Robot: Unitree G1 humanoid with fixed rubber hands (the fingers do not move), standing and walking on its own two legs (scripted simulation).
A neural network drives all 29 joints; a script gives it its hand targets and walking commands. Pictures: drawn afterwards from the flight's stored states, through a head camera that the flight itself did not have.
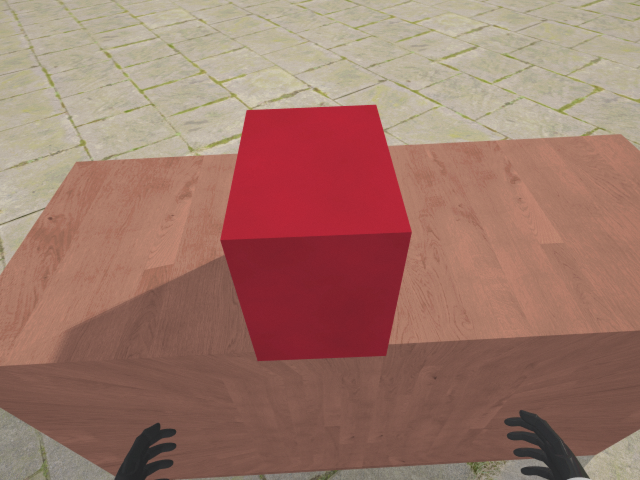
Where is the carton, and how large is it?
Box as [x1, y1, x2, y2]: [220, 105, 411, 360]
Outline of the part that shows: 375,105 262,109 246,111 220,240 257,360 385,355 411,231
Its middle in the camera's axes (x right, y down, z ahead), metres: +0.00 -0.01 +0.55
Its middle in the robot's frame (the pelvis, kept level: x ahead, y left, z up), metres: +0.43 +0.02 +0.08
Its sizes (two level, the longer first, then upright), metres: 0.258 0.186 0.254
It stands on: a pedestal, 0.71 m high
